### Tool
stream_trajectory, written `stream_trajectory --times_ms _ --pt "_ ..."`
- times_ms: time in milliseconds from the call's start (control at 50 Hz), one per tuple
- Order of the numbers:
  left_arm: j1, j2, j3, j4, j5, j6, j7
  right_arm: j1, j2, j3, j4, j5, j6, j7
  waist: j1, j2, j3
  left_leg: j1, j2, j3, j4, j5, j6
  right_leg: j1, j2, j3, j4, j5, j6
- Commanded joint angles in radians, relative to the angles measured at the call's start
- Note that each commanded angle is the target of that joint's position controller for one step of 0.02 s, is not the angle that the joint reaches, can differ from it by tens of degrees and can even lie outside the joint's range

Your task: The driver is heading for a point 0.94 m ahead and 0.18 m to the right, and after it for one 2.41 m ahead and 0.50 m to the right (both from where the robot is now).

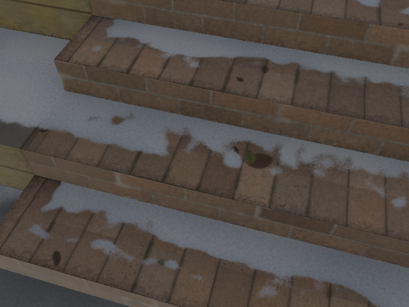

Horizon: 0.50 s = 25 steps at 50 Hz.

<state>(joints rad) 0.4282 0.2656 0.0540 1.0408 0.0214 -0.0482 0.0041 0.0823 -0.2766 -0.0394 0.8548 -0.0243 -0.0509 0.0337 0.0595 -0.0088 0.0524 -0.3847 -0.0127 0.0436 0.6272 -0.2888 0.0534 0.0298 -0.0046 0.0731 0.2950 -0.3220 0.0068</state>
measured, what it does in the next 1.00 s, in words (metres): climbs: left foot, then right foot 0.14 m higher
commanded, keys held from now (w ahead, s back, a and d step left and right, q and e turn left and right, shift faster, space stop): w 0.48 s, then w+e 0.52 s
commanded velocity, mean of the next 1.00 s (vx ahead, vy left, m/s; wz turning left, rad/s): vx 0.48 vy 0.00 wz -0.18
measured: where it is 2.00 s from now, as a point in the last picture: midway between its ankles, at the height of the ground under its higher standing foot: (325, 76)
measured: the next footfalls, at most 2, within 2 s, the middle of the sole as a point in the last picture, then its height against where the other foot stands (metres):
left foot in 0.04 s outside the picture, level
right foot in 0.64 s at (262, 278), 0.14 m higher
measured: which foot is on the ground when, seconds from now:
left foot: up 0.00-0.02, down 0.04-0.66, up 0.68-1.00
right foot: down 0.00-0.06, up 0.08-0.62, down 0.64-1.00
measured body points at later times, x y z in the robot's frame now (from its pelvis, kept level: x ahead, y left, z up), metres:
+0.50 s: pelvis +0.23 +0.01 +0.00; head +0.24 +0.00 +0.45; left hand +0.42 +0.23 -0.10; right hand +0.12 -0.22 -0.15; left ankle +0.09 +0.10 -0.74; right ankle +0.28 -0.10 -0.48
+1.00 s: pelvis +0.55 -0.09 +0.13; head +0.55 -0.11 +0.58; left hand +0.48 +0.13 -0.01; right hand +0.72 -0.31 +0.03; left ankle +0.69 +0.05 -0.30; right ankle +0.48 -0.11 -0.60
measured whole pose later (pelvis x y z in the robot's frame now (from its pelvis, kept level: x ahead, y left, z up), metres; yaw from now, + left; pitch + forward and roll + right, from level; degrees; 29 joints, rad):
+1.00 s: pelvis +0.55 -0.09 +0.13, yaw -12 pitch +5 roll +2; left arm 0.55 0.14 -0.03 1.13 0.13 -0.09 -0.08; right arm 0.04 -0.16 0.08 0.73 -0.03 -0.06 0.05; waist 0.03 0.00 -0.08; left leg -1.38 0.03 -0.08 2.01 -0.07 0.17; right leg -0.28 0.13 0.06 0.59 -0.38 -0.14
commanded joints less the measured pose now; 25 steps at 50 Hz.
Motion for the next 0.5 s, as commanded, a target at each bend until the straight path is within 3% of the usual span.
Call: stream_trajectory --times_ms 20,40,60,80,100,120,140,160,200,240,280,300,340,380,440,480,500 --pt "-0.119 0.138 0.019 -0.069 -0.023 -0.026 -0.002 0.136 -0.066 -0.021 0.013 -0.005 -0.009 -0.014 -0.139 -0.070 -0.068 0.368 -0.049 0.031 -0.158 0.181 0.012 -0.230 -0.139 0.053 0.089 0.582 -0.115" --pt "-0.124 0.120 0.009 -0.075 -0.021 -0.031 -0.003 0.243 -0.110 -0.035 0.044 -0.018 -0.014 -0.029 -0.189 -0.005 -0.130 0.517 0.007 -0.028 -0.190 0.129 0.026 -0.316 -0.090 0.006 0.261 0.530 -0.091" --pt "-0.132 0.055 -0.013 -0.120 -0.020 -0.032 -0.005 0.377 -0.212 -0.054 0.054 -0.033 -0.020 -0.042 -0.233 0.205 -0.211 0.633 0.274 -0.369 -0.341 -0.122 0.076 -0.462 0.001 -0.068 0.552 0.169 -0.052" --pt "-0.078 0.064 -0.008 -0.122 -0.015 -0.021 -0.001 0.387 -0.292 -0.071 0.082 -0.014 -0.009 -0.037 -0.186 0.308 -0.181 0.580 0.392 -0.687 -0.479 -0.256 0.161 -0.610 0.087 -0.046 0.722 -0.215 -0.062" --pt "-0.082 0.114 0.005 -0.102 0.005 -0.007 0.000 0.267 -0.213 -0.056 0.055 0.000 -0.003 -0.030 -0.122 0.158 -0.067 0.469 0.364 -0.623 -0.466 -0.397 0.165 -0.645 -0.004 0.003 0.816 -0.162 -0.091" --pt "-0.096 0.092 -0.001 -0.094 0.012 -0.010 -0.012 0.160 -0.137 -0.035 0.022 0.008 -0.007 -0.022 -0.086 0.105 0.015 0.365 0.313 -0.528 -0.480 -0.314 0.157 -0.646 -0.041 -0.005 0.814 -0.071 -0.096" --pt "-0.104 0.073 -0.005 -0.089 0.009 -0.013 -0.018 0.119 -0.096 -0.022 0.014 0.006 -0.014 -0.019 -0.060 0.084 0.030 0.310 0.267 -0.428 -0.495 -0.159 0.140 -0.611 -0.067 -0.016 0.782 -0.016 -0.089" --pt "-0.108 0.068 -0.006 -0.085 0.016 -0.012 -0.020 0.124 -0.082 -0.015 0.021 0.004 -0.025 -0.022 -0.050 0.079 0.025 0.292 0.238 -0.354 -0.499 0.007 0.132 -0.579 -0.080 -0.028 0.762 0.018 -0.077" --pt "-0.104 0.057 -0.008 -0.078 0.025 -0.005 -0.024 0.168 -0.086 -0.012 0.051 0.005 -0.043 -0.026 -0.037 0.075 -0.025 0.302 0.213 -0.248 -0.470 0.321 0.141 -0.544 -0.072 -0.063 0.788 0.060 -0.056" --pt "-0.153 0.045 -0.010 -0.095 0.023 -0.001 -0.028 0.223 -0.079 -0.007 0.081 0.009 -0.050 -0.028 -0.042 0.076 -0.043 0.336 0.212 -0.206 -0.453 0.455 0.157 -0.592 -0.069 -0.087 0.798 0.073 -0.040" --pt "-0.225 0.035 -0.012 -0.118 0.025 0.006 -0.032 0.265 -0.067 -0.001 0.101 0.011 -0.049 -0.033 -0.056 0.075 -0.023 0.356 0.221 -0.191 -0.455 0.485 0.171 -0.669 -0.075 -0.106 0.803 0.092 -0.024" --pt "-0.216 0.012 -0.017 -0.114 0.025 0.012 -0.028 0.307 -0.060 0.001 0.118 0.005 -0.046 -0.035 -0.058 0.116 -0.039 0.362 0.225 -0.194 -0.453 0.438 0.194 -0.694 -0.068 -0.133 0.899 0.060 -0.023" --pt "-0.301 0.017 -0.014 -0.145 0.027 0.018 -0.025 0.349 -0.059 0.002 0.134 0.002 -0.044 -0.040 -0.071 0.075 0.013 0.390 0.243 -0.231 -0.471 0.345 0.226 -0.849 -0.086 -0.134 1.001 0.048 -0.017" --pt "-0.381 0.009 -0.006 -0.191 0.025 0.024 -0.009 0.458 -0.073 -0.005 0.174 -0.008 -0.044 -0.048 -0.100 0.091 0.039 0.541 0.325 -0.328 -0.463 0.306 0.299 -1.161 -0.080 -0.111 1.411 -0.102 -0.029" --pt "-0.557 -0.032 -0.029 -0.318 0.008 0.022 0.012 0.490 -0.061 -0.003 0.198 -0.027 -0.053 -0.057 -0.110 0.040 0.121 0.627 0.361 -0.332 -0.473 0.094 0.266 -1.567 -0.091 -0.037 1.754 -0.322 -0.077" --pt "-0.695 -0.076 -0.066 -0.422 0.002 0.013 0.019 0.500 -0.050 0.011 0.223 -0.032 -0.066 -0.056 -0.118 0.011 0.164 0.575 0.337 -0.266 -0.510 0.106 0.198 -1.661 -0.078 -0.077 1.775 -0.408 -0.106" --pt "-0.715 -0.083 -0.078 -0.453 -0.002 0.013 0.017 0.492 -0.051 0.016 0.233 -0.027 -0.071 -0.057 -0.108 0.006 0.165 0.539 0.314 -0.201 -0.545 0.111 0.162 -1.632 -0.083 -0.097 1.682 -0.412 -0.114"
